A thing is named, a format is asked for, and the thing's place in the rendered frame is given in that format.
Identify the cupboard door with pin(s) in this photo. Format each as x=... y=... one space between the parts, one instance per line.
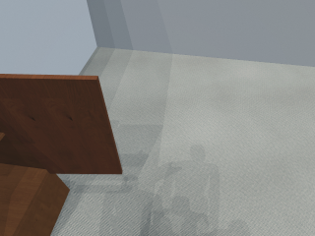
x=61 y=120

